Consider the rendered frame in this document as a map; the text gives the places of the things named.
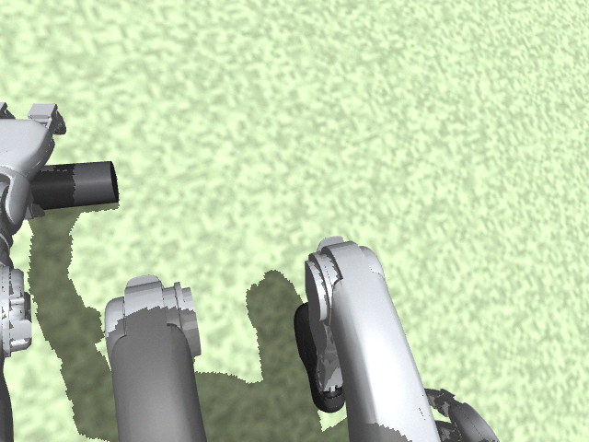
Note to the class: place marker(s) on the right robot hand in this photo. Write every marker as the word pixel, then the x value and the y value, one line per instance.
pixel 467 425

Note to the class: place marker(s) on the right robot foot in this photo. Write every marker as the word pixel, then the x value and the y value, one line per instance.
pixel 328 402

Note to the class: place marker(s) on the left robot hand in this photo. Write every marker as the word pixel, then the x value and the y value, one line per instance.
pixel 26 145

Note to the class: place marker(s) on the left robot arm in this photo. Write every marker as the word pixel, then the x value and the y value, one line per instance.
pixel 15 308

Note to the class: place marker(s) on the can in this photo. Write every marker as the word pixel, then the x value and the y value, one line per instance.
pixel 78 184

